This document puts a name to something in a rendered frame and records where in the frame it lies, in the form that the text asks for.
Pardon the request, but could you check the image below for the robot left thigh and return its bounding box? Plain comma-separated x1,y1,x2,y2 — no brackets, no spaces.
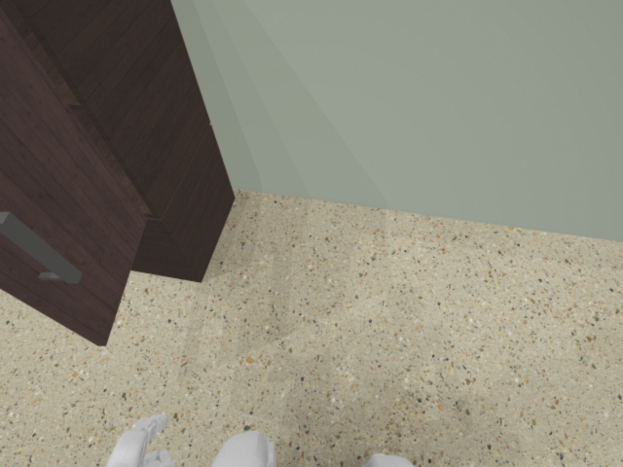
210,432,275,467

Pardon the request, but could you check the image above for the cupboard door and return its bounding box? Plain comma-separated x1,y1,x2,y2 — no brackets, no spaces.
0,7,147,346

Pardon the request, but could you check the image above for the handle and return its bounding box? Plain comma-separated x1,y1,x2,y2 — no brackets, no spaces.
0,212,82,284

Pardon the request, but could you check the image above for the robot left hand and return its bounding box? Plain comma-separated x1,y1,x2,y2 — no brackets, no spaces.
105,414,176,467

